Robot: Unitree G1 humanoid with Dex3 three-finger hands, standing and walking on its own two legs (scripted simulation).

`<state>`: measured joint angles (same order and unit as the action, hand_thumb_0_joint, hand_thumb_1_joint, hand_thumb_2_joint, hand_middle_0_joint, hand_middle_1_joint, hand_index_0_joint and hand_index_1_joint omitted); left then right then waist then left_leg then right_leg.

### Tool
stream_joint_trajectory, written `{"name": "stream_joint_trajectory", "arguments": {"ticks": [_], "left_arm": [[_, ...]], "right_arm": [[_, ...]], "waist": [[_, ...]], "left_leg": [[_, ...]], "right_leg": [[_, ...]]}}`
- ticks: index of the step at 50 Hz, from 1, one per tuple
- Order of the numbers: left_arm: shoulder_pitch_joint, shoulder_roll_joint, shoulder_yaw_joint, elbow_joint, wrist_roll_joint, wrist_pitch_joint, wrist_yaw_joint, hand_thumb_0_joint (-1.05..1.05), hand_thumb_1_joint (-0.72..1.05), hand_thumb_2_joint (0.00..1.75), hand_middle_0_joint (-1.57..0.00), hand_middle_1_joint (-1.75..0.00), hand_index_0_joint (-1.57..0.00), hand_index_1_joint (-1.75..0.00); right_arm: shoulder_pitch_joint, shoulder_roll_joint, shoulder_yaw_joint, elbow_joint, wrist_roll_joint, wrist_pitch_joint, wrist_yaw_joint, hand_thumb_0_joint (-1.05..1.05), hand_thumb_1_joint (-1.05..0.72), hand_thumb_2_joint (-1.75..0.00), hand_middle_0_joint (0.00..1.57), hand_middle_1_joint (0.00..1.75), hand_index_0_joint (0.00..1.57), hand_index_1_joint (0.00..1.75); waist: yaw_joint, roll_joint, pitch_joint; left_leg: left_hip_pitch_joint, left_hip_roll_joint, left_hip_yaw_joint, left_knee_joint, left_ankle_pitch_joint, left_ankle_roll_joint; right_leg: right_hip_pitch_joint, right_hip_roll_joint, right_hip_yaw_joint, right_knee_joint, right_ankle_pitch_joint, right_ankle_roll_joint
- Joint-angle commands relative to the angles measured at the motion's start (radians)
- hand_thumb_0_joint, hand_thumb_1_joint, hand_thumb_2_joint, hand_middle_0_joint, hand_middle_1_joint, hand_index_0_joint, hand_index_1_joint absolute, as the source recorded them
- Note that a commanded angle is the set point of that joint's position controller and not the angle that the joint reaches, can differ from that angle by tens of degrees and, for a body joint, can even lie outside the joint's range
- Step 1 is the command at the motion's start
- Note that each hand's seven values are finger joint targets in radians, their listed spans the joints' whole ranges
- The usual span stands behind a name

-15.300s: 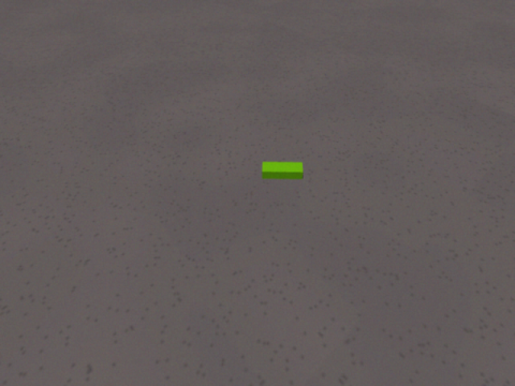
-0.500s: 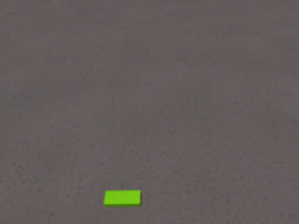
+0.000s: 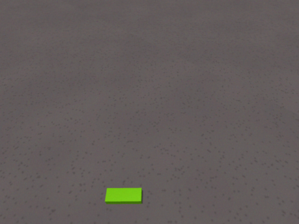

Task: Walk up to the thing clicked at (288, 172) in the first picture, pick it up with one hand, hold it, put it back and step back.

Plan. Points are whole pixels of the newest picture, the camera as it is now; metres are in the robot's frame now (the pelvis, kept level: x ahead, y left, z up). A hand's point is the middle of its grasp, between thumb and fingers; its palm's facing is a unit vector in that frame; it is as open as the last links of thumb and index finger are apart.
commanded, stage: stand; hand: left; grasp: from above
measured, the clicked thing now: (124, 195) +0.44 +0.22 -0.76
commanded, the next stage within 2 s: rise first in 0.62 s
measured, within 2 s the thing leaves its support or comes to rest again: neither
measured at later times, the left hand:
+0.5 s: hand out of the picture +0.07 +0.26 -0.16, palm faces -0.03 -0.94 -0.34, open 7.4 cm
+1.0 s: hand out of the picture +0.16 +0.26 -0.17, palm faces -0.02 -0.94 -0.34, open 9.7 cm
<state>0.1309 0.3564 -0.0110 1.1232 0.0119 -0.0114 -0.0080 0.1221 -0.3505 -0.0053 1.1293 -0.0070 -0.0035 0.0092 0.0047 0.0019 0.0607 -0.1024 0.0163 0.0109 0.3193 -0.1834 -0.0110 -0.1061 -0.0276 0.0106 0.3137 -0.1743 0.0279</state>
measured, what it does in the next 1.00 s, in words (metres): stands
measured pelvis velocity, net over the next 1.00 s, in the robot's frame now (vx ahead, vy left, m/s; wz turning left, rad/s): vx -0.01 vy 0.00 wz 0.00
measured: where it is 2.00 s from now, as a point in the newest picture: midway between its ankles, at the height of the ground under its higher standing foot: outside the picture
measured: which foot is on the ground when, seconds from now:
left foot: down 0.00-1.00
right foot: down 0.00-1.00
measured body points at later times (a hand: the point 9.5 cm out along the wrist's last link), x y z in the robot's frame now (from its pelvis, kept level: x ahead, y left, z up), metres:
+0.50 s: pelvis +0.00 +0.00 +0.00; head +0.01 +0.00 +0.45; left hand +0.07 +0.30 -0.13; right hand +0.08 -0.30 -0.13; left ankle -0.01 +0.13 -0.75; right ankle +0.00 -0.14 -0.75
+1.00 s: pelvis -0.01 +0.00 -0.03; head +0.05 +0.01 +0.42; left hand +0.16 +0.30 -0.15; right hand +0.09 -0.26 -0.14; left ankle -0.01 +0.13 -0.75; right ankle +0.00 -0.14 -0.75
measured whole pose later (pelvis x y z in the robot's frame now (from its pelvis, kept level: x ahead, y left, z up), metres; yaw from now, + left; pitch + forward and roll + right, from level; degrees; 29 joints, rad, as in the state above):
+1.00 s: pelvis -0.01 +0.00 -0.03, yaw +0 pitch +7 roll -1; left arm -0.05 0.35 0.14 1.01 0.11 0.01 -0.04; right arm 0.22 -0.24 -0.03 0.78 0.02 -0.04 -0.02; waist -0.02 -0.02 0.01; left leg -0.46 0.02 0.00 0.65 -0.31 -0.01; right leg -0.45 -0.02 0.01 0.63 -0.29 0.03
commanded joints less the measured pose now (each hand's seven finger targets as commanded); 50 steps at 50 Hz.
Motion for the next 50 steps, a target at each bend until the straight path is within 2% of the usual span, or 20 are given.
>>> {"name": "stream_joint_trajectory", "arguments": {"ticks": [1,5,9,12,26,32,35,36,37,38,39,40,41,42,44,45,46,47,49,50], "left_arm": [[-0.024,0.211,0.046,-0.052,0.000,-0.019,0.018,0.00,0.90,0.90,-0.20,-0.30,-0.20,-0.30],[-0.028,0.214,0.047,-0.052,-0.002,-0.020,0.019,0.00,0.90,0.90,-0.20,-0.30,-0.20,-0.30],[-0.032,0.211,0.046,-0.053,-0.002,-0.022,0.020,0.00,0.90,0.90,-0.20,-0.30,-0.20,-0.30],[-0.037,0.211,0.049,-0.054,-0.001,-0.022,0.019,0.00,0.90,0.90,-0.20,-0.30,-0.20,-0.30],[-0.037,0.210,0.052,-0.058,0.000,-0.021,0.019,0.00,0.90,0.90,-0.20,-0.30,-0.20,-0.30],[-0.032,0.210,0.052,-0.058,0.002,-0.019,0.020,0.00,0.90,0.90,-0.20,-0.30,-0.20,-0.30],[-0.033,0.206,0.051,-0.055,-0.002,-0.017,0.018,0.00,0.90,0.90,-0.20,-0.30,-0.20,-0.30],[-0.032,0.209,0.053,-0.059,0.000,-0.017,0.017,0.00,0.82,0.96,-0.12,-0.38,-0.12,-0.38],[-0.383,0.046,0.052,-0.410,-0.059,-0.116,0.035,0.00,0.74,0.98,-0.19,-0.46,-0.16,-0.46],[-0.525,0.090,0.071,-0.366,-0.059,-0.113,0.041,0.00,0.66,1.00,-0.17,-0.54,-0.13,-0.54],[-0.344,0.139,0.108,-0.169,-0.042,-0.068,0.044,0.00,0.58,1.03,-0.12,-0.62,-0.09,-0.62],[-0.239,0.154,0.128,-0.089,-0.033,-0.046,0.031,0.00,0.50,1.00,-0.09,-0.70,-0.08,-0.70],[-0.288,0.199,0.144,-0.129,-0.009,-0.044,0.022,0.00,0.44,0.99,-0.05,-0.78,-0.06,-0.78],[-0.359,0.284,0.192,-0.198,0.009,-0.060,0.019,0.00,0.36,1.01,-0.03,-0.86,-0.04,-0.86],[-0.172,0.233,0.201,-0.056,0.063,-0.029,-0.009,0.00,0.22,0.99,0.00,-1.02,-0.04,-1.01],[-0.119,0.219,0.216,-0.052,0.089,-0.019,-0.022,0.00,0.14,1.02,0.00,-1.07,-0.02,-1.03],[-0.093,0.230,0.232,-0.104,0.105,-0.010,-0.028,0.00,0.06,1.02,0.00,-1.08,-0.02,-1.05],[-0.113,0.232,0.234,-0.183,0.112,0.001,-0.023,0.00,0.00,1.01,0.00,-1.09,-0.03,-1.06],[-0.059,0.156,0.190,-0.174,0.128,0.056,-0.017,0.00,-0.16,1.01,-0.02,-1.10,-0.04,-1.08],[-0.110,0.161,0.186,-0.240,0.134,0.077,-0.013,0.00,-0.24,1.01,-0.03,-1.08,-0.04,-1.07]], "right_arm": [[-0.035,-0.218,-0.035,-0.057,-0.002,-0.027,-0.013,0.00,-0.90,-0.90,0.20,0.30,0.20,0.30],[-0.037,-0.214,-0.034,-0.061,-0.001,-0.027,-0.014,0.00,-0.90,-0.90,0.20,0.30,0.20,0.30],[-0.037,-0.217,-0.036,-0.061,0.000,-0.024,-0.014,0.00,-0.90,-0.90,0.20,0.30,0.20,0.30],[-0.039,-0.214,-0.035,-0.065,-0.001,-0.023,-0.014,0.00,-0.90,-0.90,0.20,0.30,0.20,0.30],[-0.045,-0.217,-0.038,-0.072,0.000,-0.025,-0.016,0.00,-0.90,-0.90,0.20,0.30,0.20,0.30],[-0.046,-0.216,-0.039,-0.070,0.000,-0.025,-0.016,0.00,-0.90,-0.90,0.20,0.30,0.20,0.30],[-0.041,-0.216,-0.037,-0.066,-0.001,-0.024,-0.015,0.00,-0.90,-0.90,0.20,0.30,0.20,0.30],[-0.038,-0.215,-0.037,-0.068,-0.004,-0.024,-0.015,0.00,-0.92,-0.91,0.20,0.30,0.20,0.30],[-0.038,-0.053,0.012,-0.356,0.068,-0.076,-0.036,0.00,-1.00,-0.93,0.20,0.30,0.20,0.30],[0.017,-0.078,0.006,-0.301,0.068,-0.077,-0.047,0.00,-0.95,-0.91,0.20,0.30,0.20,0.30],[0.048,-0.103,-0.004,-0.288,0.066,-0.066,-0.052,0.00,-0.95,-0.92,0.20,0.30,0.20,0.30],[0.059,-0.106,-0.016,-0.311,0.067,-0.056,-0.051,0.00,-0.93,-0.91,0.20,0.30,0.20,0.30],[0.073,-0.108,-0.036,-0.336,0.055,-0.057,-0.058,0.00,-0.93,-0.91,0.20,0.30,0.20,0.30],[0.093,-0.109,-0.051,-0.347,0.050,-0.065,-0.066,0.00,-0.91,-0.90,0.20,0.30,0.20,0.30],[0.123,-0.099,-0.069,-0.371,0.031,-0.069,-0.056,0.00,-0.94,-0.91,0.20,0.30,0.20,0.30],[0.130,-0.094,-0.079,-0.388,0.020,-0.071,-0.048,0.00,-0.94,-0.91,0.20,0.30,0.20,0.30],[0.127,-0.088,-0.085,-0.416,0.022,-0.072,-0.046,0.00,-0.94,-0.91,0.20,0.30,0.20,0.30],[0.123,-0.085,-0.090,-0.446,0.024,-0.073,-0.046,0.00,-0.93,-0.91,0.20,0.30,0.20,0.30],[0.101,-0.072,-0.079,-0.490,0.032,-0.074,-0.042,0.00,-0.93,-0.91,0.20,0.30,0.20,0.30],[0.081,-0.073,-0.078,-0.518,0.034,-0.074,-0.041,0.00,-0.91,-0.90,0.20,0.30,0.20,0.30]], "waist": [[-0.002,0.006,-0.094],[-0.005,-0.007,-0.091],[-0.007,-0.007,-0.078],[-0.008,-0.003,-0.077],[-0.005,0.004,-0.094],[-0.005,-0.002,-0.083],[-0.006,0.007,-0.054],[-0.006,0.006,-0.061],[-0.116,0.015,0.003],[-0.096,-0.015,-0.041],[-0.087,-0.049,-0.021],[-0.045,-0.045,-0.014],[-0.040,-0.037,-0.097],[-0.029,-0.018,-0.202],[-0.026,-0.018,-0.252],[0.004,-0.007,-0.280],[0.029,0.030,-0.338],[0.034,0.070,-0.371],[0.022,0.067,-0.275],[0.016,0.068,-0.271]], "left_leg": [[0.009,0.119,-0.086,-0.040,0.159,0.033],[0.022,0.121,-0.088,-0.037,0.187,0.032],[0.016,0.119,-0.089,-0.037,0.151,0.031],[0.004,0.116,-0.084,-0.035,0.162,0.031],[0.018,0.120,-0.088,-0.034,0.174,0.034],[0.015,0.117,-0.088,-0.039,0.157,0.033],[-0.005,0.113,-0.089,-0.053,0.109,0.030],[-0.008,0.116,-0.087,-0.054,0.102,0.034],[-0.120,-0.015,0.034,0.014,-0.034,0.019],[-0.111,-0.019,0.031,0.038,-0.059,0.020],[-0.149,-0.025,0.030,0.061,-0.090,0.025],[-0.195,-0.022,0.034,0.095,-0.063,0.023],[-0.196,-0.026,0.033,0.124,-0.035,0.024],[-0.187,-0.026,0.029,0.161,0.007,0.023],[-0.262,-0.035,0.023,0.244,0.063,0.021],[-0.289,-0.040,0.020,0.281,0.083,0.017],[-0.274,-0.044,0.022,0.289,0.110,0.011],[-0.262,-0.045,0.023,0.286,0.114,0.007],[-0.314,-0.039,0.015,0.275,0.061,0.000],[-0.329,-0.035,0.010,0.285,0.036,0.002]], "right_leg": [[0.025,-0.110,0.071,-0.035,0.172,-0.042],[0.016,-0.108,0.064,-0.029,0.181,-0.040],[0.010,-0.109,0.068,-0.044,0.149,-0.041],[0.021,-0.111,0.069,-0.044,0.179,-0.041],[0.030,-0.110,0.062,-0.035,0.174,-0.044],[0.018,-0.107,0.063,-0.042,0.163,-0.041],[0.003,-0.103,0.066,-0.050,0.112,-0.042],[0.011,-0.107,0.067,-0.049,0.107,-0.045],[-0.220,0.032,-0.029,0.024,0.010,-0.033],[-0.181,0.029,-0.036,0.034,-0.026,-0.032],[-0.193,0.036,-0.046,0.041,-0.072,-0.038],[-0.207,0.038,-0.053,0.073,-0.068,-0.038],[-0.198,0.032,-0.045,0.102,-0.045,-0.039],[-0.186,0.026,-0.035,0.141,0.011,-0.035],[-0.210,0.023,-0.035,0.225,0.076,-0.038],[-0.216,0.024,-0.034,0.261,0.083,-0.043],[-0.189,0.025,-0.033,0.274,0.098,-0.047],[-0.190,0.025,-0.030,0.277,0.097,-0.049],[-0.251,0.035,-0.041,0.269,0.030,-0.051],[-0.275,0.036,-0.043,0.274,0.005,-0.051]]}}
